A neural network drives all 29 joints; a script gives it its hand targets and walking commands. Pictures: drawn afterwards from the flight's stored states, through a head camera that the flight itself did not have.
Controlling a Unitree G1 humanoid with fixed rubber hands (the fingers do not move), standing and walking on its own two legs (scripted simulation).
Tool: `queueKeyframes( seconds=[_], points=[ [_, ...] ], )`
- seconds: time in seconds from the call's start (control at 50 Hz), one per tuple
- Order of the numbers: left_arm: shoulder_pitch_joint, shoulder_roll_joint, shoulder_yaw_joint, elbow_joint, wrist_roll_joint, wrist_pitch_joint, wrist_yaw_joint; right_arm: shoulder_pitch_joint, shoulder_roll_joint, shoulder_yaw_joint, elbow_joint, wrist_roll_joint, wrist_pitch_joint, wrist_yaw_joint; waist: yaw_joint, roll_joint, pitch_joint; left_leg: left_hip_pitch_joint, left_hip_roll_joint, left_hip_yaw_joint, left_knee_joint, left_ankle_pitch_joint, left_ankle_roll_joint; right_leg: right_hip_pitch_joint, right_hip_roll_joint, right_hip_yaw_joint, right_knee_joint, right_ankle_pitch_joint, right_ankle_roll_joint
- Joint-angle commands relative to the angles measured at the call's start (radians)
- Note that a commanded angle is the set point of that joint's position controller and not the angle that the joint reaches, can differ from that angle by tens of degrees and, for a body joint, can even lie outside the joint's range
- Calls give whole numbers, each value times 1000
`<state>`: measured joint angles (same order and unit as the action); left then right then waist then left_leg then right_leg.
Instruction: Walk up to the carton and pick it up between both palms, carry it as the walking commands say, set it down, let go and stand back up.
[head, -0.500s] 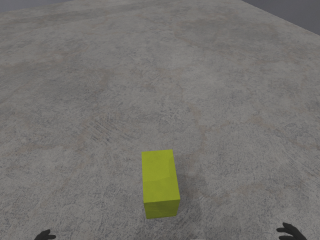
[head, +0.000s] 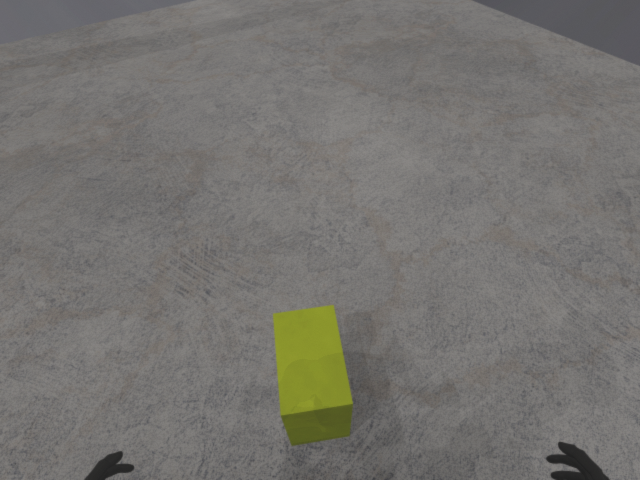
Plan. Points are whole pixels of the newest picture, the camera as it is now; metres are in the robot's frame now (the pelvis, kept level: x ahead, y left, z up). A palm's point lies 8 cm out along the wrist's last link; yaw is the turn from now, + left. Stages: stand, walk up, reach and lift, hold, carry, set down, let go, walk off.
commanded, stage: walk up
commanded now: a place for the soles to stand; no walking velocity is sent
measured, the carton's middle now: (312, 376) +0.48 +0.04 -0.62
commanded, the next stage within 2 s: reach and lift in 0.96 s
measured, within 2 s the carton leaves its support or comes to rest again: neither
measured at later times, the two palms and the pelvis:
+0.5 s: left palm out of the picture +0.15 +0.30 -0.09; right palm (609, 475) +0.14 -0.34 -0.09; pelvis +0.04 -0.01 +0.00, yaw +1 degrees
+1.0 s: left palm out of the picture +0.16 +0.31 -0.09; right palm (592, 461) +0.15 -0.32 -0.08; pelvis +0.03 +0.00 +0.00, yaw +3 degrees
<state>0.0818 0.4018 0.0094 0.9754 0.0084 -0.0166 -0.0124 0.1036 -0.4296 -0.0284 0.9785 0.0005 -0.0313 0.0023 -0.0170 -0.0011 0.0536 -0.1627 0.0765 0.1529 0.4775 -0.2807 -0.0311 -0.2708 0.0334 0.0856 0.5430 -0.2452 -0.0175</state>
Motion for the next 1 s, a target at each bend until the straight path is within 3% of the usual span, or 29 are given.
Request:
queueKeyframes(
  seconds=[0.0, 0.04, 0.06, 0.12, 0.16, 0.18, 0.2, 0.22, 0.24, 0.26, 0.28, 0.3, 0.34, 0.36, 0.4, 0.48, 0.72, 0.94, 0.96, 0.98],
  points=[
    [-33, 184, 38, -32, -1, -5, 3, -33, -177, -37, -34, 0, -10, -5, 5, -30, -86, 53, 70, -92, -96, 24, 78, 5, -106, 102, -108, 229, -60],
    [-36, 182, 38, -27, -1, -3, 2, -36, -177, -38, -28, -1, -8, -5, 5, -23, -84, 56, 74, -91, -104, 22, 79, 6, -103, 95, -109, 225, -58],
    [-37, 183, 47, -45, 12, 7, -11, 20, -197, -45, -24, -1, -18, -10, -3, -38, -107, 73, 88, -111, -119, -42, 93, 5, -88, 78, -93, 96, -69],
    [-55, 157, 50, -55, 15, 19, -28, 37, -236, -60, -25, -13, -24, -18, -8, 80, -20, 95, 191, -215, -197, -130, 153, -136, -40, 9, -12, -48, -44],
    [-25, 152, 51, -52, 17, 19, -33, 13, -240, -63, -43, -16, -23, -20, 12, 88, 4, 38, 236, -228, -194, -103, 179, -112, -51, -6, 2, -78, -37],
    [-1, 155, 54, -47, 16, 16, -35, -1, -234, -61, -51, -17, -22, -19, 25, 67, 3, 9, 212, -194, -160, -85, 166, -74, -54, 3, -35, -56, -43],
    [14, 168, 58, -44, 17, 12, -35, -9, -220, -57, -59, -15, -20, -18, 30, 19, -2, -25, 155, -132, -101, -71, 134, -26, -65, 40, -96, 7, -58],
    [24, 192, 66, -46, 17, 8, -33, -11, -194, -48, -68, -10, -19, -17, 29, -62, -20, -65, 79, -61, -13, -59, 95, 30, -114, 138, -157, 48, -89],
    [49, 216, 73, -49, 11, 6, -27, -13, -163, -38, -75, -4, -18, -17, 38, -129, -54, -109, 10, -46, 64, -78, 71, 97, -171, 251, -205, 60, -135],
    [58, 235, 78, -55, 9, 6, -22, 3, -151, -32, -75, -2, -17, -18, 40, -138, -59, -165, -22, -66, 73, -122, 70, 161, -208, 312, -213, 103, -173],
    [47, 240, 79, -61, 8, 7, -16, 23, -149, -30, -69, -2, -17, -21, 33, -127, -65, -176, -36, -77, 63, -137, 72, 193, -231, 319, -205, 163, -194],
    [26, 228, 75, -67, 5, 7, -11, 43, -145, -28, -64, -4, -19, -25, 19, -115, -70, -144, -38, -92, 28, -103, 73, 185, -234, 295, -195, 229, -187],
    [-42, 180, 57, -79, -5, 9, -6, 82, -155, -30, -51, -8, -29, -31, -19, -75, -87, 31, 5, -134, -85, 89, 72, 77, -183, 175, -163, 303, -113],
    [-45, 160, 52, -83, -6, 7, -7, 77, -187, -36, -52, -13, -35, -32, -14, -41, -101, 93, 47, -162, -93, 205, 74, 43, -136, 116, -140, 308, -68],
    [-20, 162, 53, -71, -3, 4, -6, 61, -210, -41, -51, -12, -33, -30, 6, -13, -125, 122, 84, -178, -62, 349, 87, 68, -105, 60, -111, 373, -40],
    [-11, 173, 58, -50, -6, 9, -3, 46, -180, -31, -51, -3, -22, -32, 10, -18, -141, 57, 53, -131, -39, 345, 77, 164, -121, 53, -107, 459, -57],
    [-73, 158, 56, -36, 1, 20, -11, 13, -184, -35, -41, -11, -20, -33, 8, 8, -101, 50, 68, -160, -98, 304, 80, 144, -113, 23, -140, 295, -46],
    [-79, 158, 57, -19, 5, 20, -13, 16, -184, -33, -27, -14, -20, -31, 7, -1, -86, 38, 61, -174, -117, 256, 81, 150, -115, 18, -167, 227, -45],
    [-158, 62, 126, -369, 25, 39, -29, -196, -49, -71, -378, -62, 43, -1, 51, 54, 41, -126, -103, -171, -41, 169, -8, -20, -44, -66, -94, 144, 27],
    [-118, 91, 164, -410, 77, 85, -39, -176, -87, -113, -462, -45, 75, 21, 24, 49, 50, -129, -123, -156, -26, 137, -2, -13, -32, -102, -92, 130, 33]
  ],
)
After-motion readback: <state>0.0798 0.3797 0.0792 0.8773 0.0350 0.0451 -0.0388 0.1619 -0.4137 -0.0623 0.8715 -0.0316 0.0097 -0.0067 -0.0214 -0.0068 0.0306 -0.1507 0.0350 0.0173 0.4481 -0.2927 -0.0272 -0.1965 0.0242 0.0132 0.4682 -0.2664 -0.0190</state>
